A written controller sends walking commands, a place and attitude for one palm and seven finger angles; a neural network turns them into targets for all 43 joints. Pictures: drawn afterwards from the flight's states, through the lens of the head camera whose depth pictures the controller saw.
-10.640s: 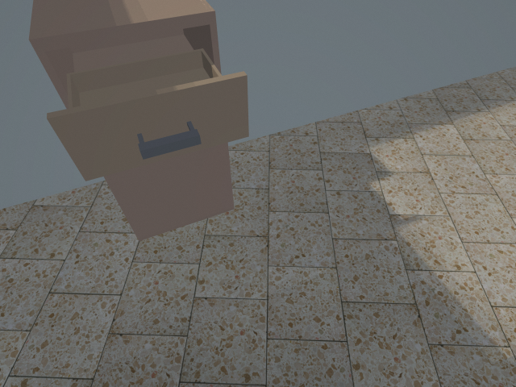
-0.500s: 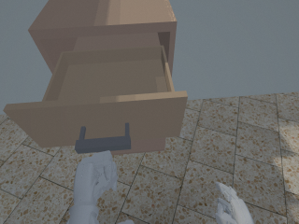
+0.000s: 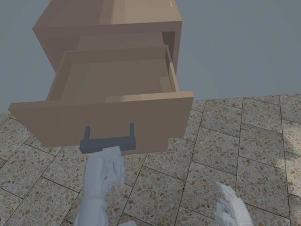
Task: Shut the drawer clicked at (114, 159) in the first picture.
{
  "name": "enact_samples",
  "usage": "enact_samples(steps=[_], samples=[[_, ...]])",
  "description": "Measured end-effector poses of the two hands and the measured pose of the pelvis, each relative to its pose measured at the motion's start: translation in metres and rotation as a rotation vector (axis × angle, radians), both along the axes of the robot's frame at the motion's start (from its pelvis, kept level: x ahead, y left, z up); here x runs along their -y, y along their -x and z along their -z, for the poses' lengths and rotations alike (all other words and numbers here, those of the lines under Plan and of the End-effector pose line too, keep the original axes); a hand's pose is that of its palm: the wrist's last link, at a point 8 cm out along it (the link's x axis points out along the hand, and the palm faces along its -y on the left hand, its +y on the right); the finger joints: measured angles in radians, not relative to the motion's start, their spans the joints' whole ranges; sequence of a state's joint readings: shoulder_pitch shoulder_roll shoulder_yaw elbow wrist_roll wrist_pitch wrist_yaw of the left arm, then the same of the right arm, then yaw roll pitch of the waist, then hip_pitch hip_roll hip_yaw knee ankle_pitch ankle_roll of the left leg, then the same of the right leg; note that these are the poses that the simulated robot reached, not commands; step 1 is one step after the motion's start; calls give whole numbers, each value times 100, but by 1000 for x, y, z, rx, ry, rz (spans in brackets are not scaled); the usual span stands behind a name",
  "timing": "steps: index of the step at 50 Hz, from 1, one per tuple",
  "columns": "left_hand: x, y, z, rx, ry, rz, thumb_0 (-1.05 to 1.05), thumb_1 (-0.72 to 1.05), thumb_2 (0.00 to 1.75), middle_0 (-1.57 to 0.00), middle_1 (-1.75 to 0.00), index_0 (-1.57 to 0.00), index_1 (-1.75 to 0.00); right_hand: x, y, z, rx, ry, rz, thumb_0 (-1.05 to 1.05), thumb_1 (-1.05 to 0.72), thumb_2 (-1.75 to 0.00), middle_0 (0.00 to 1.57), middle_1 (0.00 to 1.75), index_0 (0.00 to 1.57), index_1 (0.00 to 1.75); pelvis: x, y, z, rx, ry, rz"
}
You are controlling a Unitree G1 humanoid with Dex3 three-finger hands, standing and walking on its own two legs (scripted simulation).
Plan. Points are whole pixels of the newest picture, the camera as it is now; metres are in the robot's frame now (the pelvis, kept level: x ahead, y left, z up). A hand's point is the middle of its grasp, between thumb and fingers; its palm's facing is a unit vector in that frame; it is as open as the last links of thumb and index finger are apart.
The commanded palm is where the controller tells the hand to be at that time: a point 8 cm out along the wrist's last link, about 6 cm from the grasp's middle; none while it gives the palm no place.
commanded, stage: push the drawer shut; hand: left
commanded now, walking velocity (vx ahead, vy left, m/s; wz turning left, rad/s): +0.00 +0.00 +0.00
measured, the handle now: (109, 136) +0.33 +0.12 +0.07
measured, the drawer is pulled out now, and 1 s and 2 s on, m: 0.30 0.20 0.08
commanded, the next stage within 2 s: none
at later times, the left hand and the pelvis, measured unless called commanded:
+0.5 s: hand (123, 153) +0.28 +0.08 +0.07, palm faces +0.03 -1.00 -0.03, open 2.9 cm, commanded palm +0.28 +0.13 +0.08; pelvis -0.02 +0.00 +0.01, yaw +0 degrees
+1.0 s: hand (124, 130) +0.35 +0.08 +0.07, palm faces +0.07 -1.00 -0.03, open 3.0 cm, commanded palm +0.34 +0.13 +0.08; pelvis -0.02 +0.01 +0.01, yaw +0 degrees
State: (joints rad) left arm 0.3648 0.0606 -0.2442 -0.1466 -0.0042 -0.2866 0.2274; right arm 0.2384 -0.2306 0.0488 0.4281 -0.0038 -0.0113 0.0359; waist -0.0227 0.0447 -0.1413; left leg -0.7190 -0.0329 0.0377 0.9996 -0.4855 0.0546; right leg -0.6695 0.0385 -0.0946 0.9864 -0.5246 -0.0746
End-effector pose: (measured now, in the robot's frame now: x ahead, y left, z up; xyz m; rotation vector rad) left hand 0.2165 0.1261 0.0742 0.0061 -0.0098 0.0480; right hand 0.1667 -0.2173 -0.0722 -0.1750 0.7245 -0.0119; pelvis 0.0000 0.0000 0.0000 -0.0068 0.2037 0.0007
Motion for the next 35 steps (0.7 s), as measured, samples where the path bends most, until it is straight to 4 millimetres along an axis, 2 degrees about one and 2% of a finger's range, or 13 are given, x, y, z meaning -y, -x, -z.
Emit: enact_samples(steps=[3, 16, 35], samples=[[-2, -8, 1, -6, -6, 2, 1, 90, 90, -140, -160, -140, -160, 1, 2, 1, -15, 2, 6, 1, -90, -89, 21, 30, 20, 30, 0, 0, -1, 1, 0, 0], [-4, -21, 6, 2, -14, 12, -4, 85, 97, -140, -160, -140, -160, 9, 16, 7, -74, 34, 15, 1, -90, -89, 21, 30, 20, 30, 0, 8, -3, 9, 5, -12], [-8, -73, 4, 5, -23, 4, -3, 85, 99, -140, -160, -140, -160, 14, 53, 11, -153, 42, 75, 1, -90, -89, 21, 30, 20, 30, -4, 22, -9, 21, 8, -1]])
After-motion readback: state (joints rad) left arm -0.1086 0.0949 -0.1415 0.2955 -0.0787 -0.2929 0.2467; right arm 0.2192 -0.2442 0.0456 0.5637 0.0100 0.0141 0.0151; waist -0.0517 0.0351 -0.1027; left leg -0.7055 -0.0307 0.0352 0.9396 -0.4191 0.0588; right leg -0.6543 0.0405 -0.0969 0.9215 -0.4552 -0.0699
